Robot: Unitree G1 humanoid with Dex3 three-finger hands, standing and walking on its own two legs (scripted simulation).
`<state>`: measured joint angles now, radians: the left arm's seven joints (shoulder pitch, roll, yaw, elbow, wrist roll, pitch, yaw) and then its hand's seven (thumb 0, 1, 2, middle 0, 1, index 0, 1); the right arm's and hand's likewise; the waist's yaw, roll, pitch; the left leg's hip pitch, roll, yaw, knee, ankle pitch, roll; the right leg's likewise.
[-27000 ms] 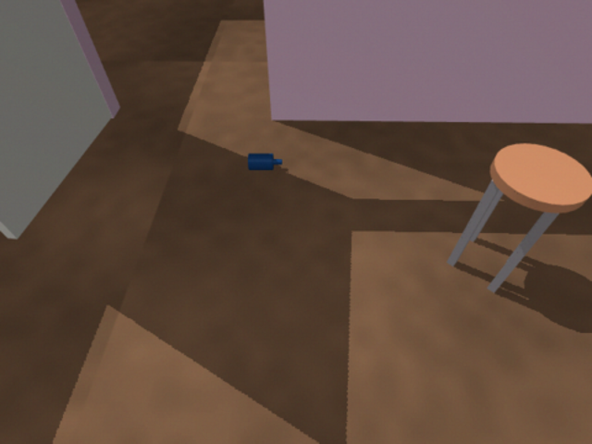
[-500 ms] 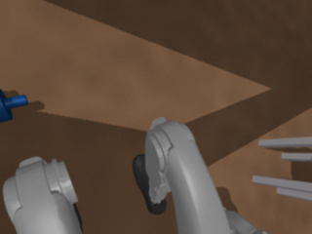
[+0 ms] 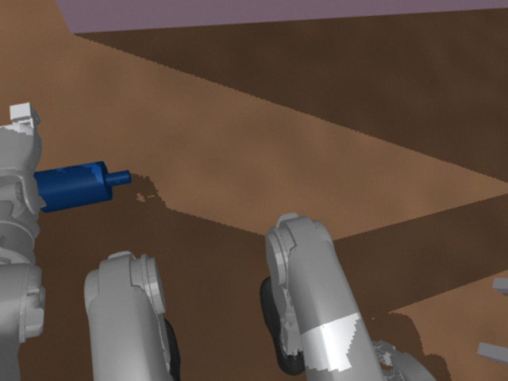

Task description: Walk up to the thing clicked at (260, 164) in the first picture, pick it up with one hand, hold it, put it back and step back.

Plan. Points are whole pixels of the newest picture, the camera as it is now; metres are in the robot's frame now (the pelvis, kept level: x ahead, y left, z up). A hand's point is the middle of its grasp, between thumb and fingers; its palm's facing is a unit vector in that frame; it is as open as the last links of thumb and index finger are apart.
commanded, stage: withdraw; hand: left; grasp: from above
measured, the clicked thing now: (87, 184) +0.48 +0.25 -0.29
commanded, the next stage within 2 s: home in 0.50 s
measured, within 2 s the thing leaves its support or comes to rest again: rests again in 0.48 s
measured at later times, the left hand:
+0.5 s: hand (36, 191) +0.43 +0.29 -0.15, palm faces -0.44 -0.03 -0.90, open 14.0 cm
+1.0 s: hand out of the picture +0.38 +0.27 -0.02, palm faces -0.37 -0.42 -0.83, open 9.8 cm
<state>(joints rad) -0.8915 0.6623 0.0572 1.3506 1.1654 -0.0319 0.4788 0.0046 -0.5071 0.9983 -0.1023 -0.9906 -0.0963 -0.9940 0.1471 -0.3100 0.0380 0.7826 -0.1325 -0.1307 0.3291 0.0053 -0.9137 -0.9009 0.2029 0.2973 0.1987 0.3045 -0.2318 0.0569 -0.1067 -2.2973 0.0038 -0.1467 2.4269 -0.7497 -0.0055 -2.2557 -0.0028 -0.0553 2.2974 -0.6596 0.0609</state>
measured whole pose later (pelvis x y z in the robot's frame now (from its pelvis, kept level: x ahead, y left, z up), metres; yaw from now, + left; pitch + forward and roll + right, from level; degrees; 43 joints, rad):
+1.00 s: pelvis +0.00 +0.00 +0.11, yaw +5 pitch +35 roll -6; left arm -0.54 0.48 0.02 0.80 0.77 0.02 0.11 0.00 0.39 0.89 -0.22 -0.44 -0.22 -0.45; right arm 0.22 -0.28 -0.01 0.65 -0.02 0.02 0.11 0.01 -0.90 -0.89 0.21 0.30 0.20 0.30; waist -0.12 0.08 -0.19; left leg -1.99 0.00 -0.09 2.06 -0.70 0.00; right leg -1.95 -0.03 -0.03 1.98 -0.64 0.05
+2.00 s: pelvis +0.07 +0.01 +0.38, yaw +9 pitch +10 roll -3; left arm 0.52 0.22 0.04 -0.15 -0.06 0.47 0.03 0.01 0.91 0.90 -0.21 -0.30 -0.20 -0.30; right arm 0.29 -0.22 0.03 0.51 0.02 -0.22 -0.18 0.01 -0.90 -0.90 0.20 0.30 0.20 0.30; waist -0.05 0.05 -0.17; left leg -0.69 0.03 -0.06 1.01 -0.50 0.00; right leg -0.65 -0.02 -0.06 0.92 -0.44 0.03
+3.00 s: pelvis +0.07 +0.00 +0.38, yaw +9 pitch +9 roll -3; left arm 0.49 0.22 0.03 -0.12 -0.05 0.47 0.02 0.02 0.91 0.90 -0.20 -0.30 -0.20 -0.29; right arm 0.28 -0.22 0.03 0.55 0.01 -0.26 -0.19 0.02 -0.90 -0.90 0.21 0.30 0.20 0.30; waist -0.04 0.05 -0.15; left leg -0.68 0.03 -0.06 1.01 -0.50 -0.01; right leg -0.65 -0.02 -0.06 0.94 -0.45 0.02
